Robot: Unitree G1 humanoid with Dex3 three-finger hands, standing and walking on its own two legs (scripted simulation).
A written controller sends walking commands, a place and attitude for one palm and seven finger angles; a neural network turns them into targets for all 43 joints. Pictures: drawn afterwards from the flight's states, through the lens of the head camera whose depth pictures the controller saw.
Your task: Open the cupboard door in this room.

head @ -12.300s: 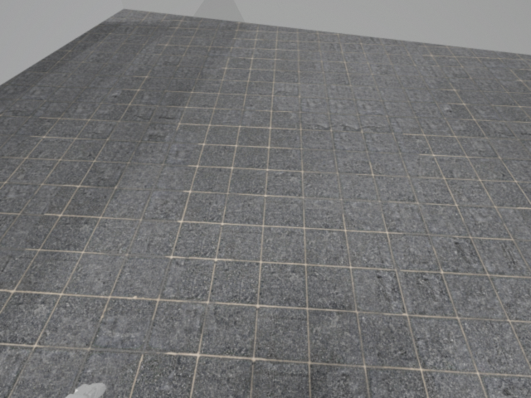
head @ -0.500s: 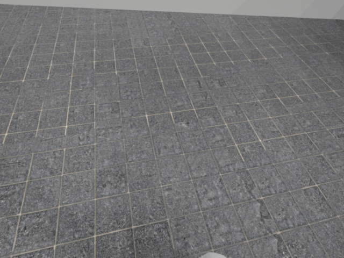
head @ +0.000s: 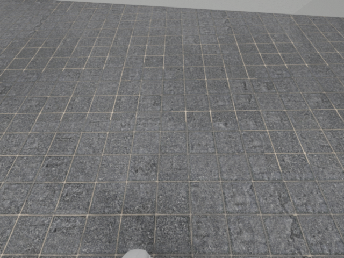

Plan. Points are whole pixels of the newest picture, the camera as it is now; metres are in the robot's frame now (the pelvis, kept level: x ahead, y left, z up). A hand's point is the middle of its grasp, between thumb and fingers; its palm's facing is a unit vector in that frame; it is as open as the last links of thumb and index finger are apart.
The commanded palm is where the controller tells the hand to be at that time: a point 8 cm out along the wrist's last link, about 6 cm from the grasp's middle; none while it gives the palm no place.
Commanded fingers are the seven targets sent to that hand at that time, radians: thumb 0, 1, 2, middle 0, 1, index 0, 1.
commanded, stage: turn or walk to find it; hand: left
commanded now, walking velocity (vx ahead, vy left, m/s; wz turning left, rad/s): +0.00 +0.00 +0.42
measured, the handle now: out of the picture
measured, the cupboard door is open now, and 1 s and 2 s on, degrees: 0 0 0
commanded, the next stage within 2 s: none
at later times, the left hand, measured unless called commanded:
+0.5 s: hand out of the picture +0.04 +0.24 -0.15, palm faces +0.22 -0.93 -0.28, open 7.4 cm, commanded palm none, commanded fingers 0.00 0.90 0.90 -0.20 -0.30 -0.20 -0.30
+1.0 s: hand out of the picture -0.12 +0.19 -0.18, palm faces +0.47 -0.85 -0.25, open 7.4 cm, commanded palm none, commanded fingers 0.00 0.90 0.90 -0.20 -0.30 -0.20 -0.30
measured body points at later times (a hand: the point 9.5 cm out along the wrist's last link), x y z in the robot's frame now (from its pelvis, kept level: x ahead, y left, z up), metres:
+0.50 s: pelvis -0.02 +0.01 -0.01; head +0.01 +0.00 +0.44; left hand +0.02 +0.28 -0.13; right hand +0.10 -0.21 -0.16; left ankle -0.02 +0.14 -0.74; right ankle +0.00 -0.10 -0.72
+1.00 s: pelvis -0.05 -0.01 -0.01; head -0.02 +0.01 +0.44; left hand -0.14 +0.23 -0.16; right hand +0.13 -0.21 -0.15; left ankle -0.13 +0.10 -0.73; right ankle +0.01 -0.10 -0.74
